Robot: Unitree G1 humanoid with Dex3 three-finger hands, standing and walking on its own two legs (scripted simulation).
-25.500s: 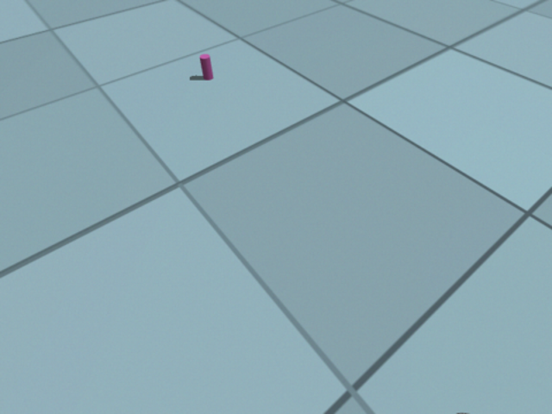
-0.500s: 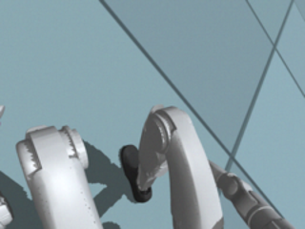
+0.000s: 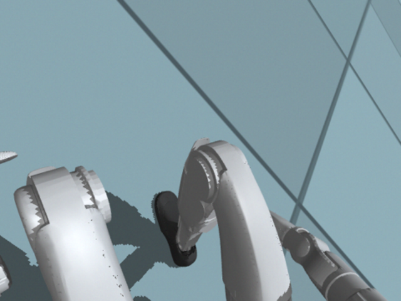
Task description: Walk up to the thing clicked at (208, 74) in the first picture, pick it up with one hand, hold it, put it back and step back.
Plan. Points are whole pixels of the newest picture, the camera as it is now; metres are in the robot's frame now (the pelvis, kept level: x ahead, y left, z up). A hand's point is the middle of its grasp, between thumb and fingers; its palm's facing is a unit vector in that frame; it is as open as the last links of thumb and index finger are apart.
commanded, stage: withdraw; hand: left
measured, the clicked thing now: out of the picture +0.40 +0.30 -0.20
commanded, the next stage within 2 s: rise in 0.48 s
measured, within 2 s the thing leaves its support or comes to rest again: rests again in 0.70 s
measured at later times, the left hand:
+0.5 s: hand out of the picture +0.39 +0.36 -0.10, palm faces +0.43 -0.90 -0.08, open 17.3 cm
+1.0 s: hand out of the picture +0.29 +0.43 +0.03, palm faces +0.42 -0.76 -0.50, open 17.4 cm
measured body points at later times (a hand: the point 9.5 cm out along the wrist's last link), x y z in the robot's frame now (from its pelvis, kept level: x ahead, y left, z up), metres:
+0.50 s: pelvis +0.00 +0.00 +0.01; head +0.19 +0.18 +0.38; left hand +0.37 +0.40 -0.09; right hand +0.18 -0.24 -0.03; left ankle +0.09 +0.12 -0.25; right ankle +0.15 -0.12 -0.25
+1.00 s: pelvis +0.02 -0.01 +0.10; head +0.20 +0.08 +0.50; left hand +0.27 +0.47 +0.06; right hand +0.23 -0.23 -0.02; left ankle +0.08 +0.12 -0.25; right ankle +0.15 -0.13 -0.25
